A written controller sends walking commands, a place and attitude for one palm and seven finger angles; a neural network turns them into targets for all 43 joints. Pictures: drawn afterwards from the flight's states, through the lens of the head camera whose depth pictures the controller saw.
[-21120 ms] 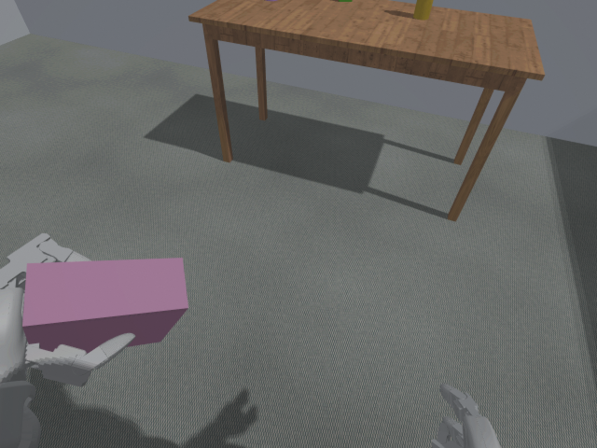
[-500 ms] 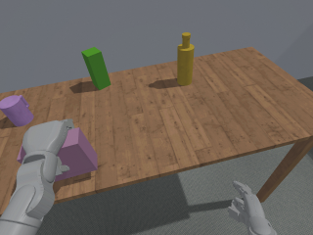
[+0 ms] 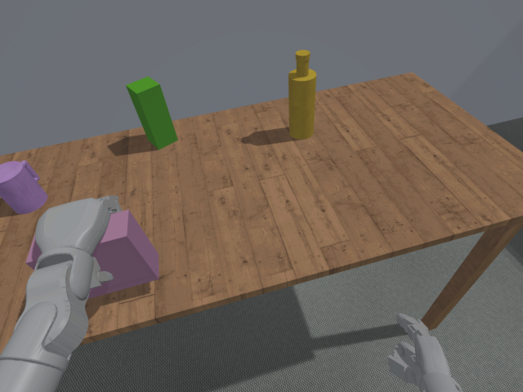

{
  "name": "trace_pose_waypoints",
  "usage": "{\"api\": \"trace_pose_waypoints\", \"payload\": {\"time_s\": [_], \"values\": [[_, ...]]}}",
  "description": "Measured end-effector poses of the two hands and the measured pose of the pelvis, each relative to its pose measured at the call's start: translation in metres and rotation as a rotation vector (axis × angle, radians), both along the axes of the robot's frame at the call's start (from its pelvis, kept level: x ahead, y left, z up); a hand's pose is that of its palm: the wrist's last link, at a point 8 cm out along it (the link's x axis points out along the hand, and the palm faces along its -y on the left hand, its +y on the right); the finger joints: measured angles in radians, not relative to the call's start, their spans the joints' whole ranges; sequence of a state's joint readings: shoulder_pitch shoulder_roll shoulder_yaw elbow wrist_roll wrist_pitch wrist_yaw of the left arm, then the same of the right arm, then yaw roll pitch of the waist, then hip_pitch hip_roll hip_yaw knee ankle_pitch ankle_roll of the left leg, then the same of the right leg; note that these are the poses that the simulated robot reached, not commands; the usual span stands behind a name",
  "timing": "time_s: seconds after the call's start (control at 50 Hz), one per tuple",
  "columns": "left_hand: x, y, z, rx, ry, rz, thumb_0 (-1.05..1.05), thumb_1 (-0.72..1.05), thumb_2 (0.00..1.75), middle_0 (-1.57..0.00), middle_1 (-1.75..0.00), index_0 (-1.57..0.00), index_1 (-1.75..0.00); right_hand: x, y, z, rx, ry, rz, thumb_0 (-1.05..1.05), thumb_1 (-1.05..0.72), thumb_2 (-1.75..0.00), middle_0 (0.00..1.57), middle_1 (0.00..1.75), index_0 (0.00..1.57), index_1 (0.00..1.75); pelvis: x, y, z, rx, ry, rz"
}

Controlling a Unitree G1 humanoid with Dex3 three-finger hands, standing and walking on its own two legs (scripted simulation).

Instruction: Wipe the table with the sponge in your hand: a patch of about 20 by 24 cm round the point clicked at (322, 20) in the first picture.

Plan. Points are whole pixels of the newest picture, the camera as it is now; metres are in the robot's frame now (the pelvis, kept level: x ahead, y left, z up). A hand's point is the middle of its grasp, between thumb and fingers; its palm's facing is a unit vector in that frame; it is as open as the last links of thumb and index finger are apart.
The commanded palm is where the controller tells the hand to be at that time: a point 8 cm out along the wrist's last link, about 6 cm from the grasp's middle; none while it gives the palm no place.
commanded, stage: move the sponge above the wiping area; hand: left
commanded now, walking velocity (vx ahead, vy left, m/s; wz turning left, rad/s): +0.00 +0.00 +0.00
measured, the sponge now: (107, 264) +0.27 +0.30 +0.05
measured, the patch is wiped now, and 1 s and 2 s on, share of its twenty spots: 0.00 0.00 0.10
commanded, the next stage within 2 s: lower the sponge onto the table in 0.32 s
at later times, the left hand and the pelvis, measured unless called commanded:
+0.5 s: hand (97, 245) +0.27 +0.30 +0.10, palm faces -0.01 -0.06 -1.00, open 9.6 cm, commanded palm +0.25 +0.29 +0.17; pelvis +0.00 -0.01 +0.00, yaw +1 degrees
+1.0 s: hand (95, 258) +0.26 +0.30 +0.08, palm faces -0.06 -0.08 -1.00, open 9.6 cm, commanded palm +0.24 +0.29 +0.15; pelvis +0.00 +0.00 +0.00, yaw +0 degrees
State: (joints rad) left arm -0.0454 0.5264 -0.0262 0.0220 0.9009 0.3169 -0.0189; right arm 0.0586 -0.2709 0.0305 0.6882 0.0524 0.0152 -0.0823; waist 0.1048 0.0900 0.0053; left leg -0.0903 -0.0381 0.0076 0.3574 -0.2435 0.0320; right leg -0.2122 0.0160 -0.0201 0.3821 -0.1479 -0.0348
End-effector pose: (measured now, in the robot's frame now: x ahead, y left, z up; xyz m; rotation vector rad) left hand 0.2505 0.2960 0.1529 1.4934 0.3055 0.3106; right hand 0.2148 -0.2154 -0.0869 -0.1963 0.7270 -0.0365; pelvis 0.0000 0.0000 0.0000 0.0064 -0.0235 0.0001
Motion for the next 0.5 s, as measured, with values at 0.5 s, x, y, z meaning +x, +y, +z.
{"api": "trace_pose_waypoints", "payload": {"time_s": [0.5], "values": [[0.001,-0.006,0.003,-0.003,0.027,0.037,0.0,-0.45,1.03,-0.78,-1.37,-0.78,-1.36,0.022,0.01,0.01,0.026,-0.046,0.048,0.01,-0.91,-0.9,0.2,0.3,0.2,0.3,0.0,-0.006,0.0,0.002,-0.008,0.009]]}}
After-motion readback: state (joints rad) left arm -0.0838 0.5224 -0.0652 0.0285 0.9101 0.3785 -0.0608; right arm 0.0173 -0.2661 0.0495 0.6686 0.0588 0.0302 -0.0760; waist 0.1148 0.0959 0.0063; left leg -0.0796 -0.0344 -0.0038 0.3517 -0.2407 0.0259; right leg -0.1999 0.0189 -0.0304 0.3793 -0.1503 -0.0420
